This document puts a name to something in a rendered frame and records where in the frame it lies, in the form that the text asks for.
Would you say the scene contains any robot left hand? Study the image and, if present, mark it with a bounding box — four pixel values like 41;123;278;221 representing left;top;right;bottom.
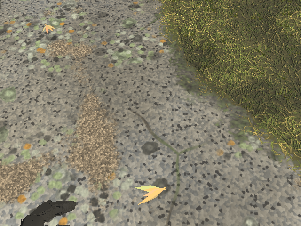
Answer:
20;200;76;226

